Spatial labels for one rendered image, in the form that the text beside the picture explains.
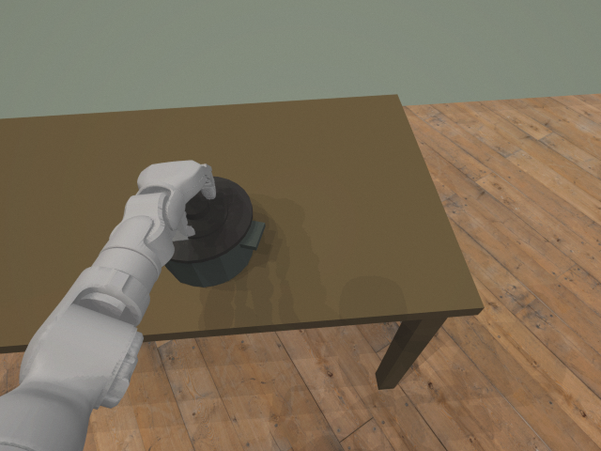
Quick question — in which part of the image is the robot left upper arm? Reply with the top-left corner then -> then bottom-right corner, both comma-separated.
0,303 -> 144,451

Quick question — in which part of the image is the lid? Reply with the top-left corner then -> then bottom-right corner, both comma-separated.
170,177 -> 253,264

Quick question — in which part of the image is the left robot forearm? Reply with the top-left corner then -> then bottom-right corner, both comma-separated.
19,181 -> 186,384

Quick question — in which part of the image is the table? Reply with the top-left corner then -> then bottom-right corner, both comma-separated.
0,94 -> 485,390

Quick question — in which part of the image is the pot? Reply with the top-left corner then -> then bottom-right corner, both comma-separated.
165,221 -> 266,288

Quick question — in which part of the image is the left robot hand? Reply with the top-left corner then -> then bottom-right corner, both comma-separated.
137,160 -> 216,241

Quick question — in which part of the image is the knob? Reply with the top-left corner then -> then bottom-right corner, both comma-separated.
185,194 -> 209,220

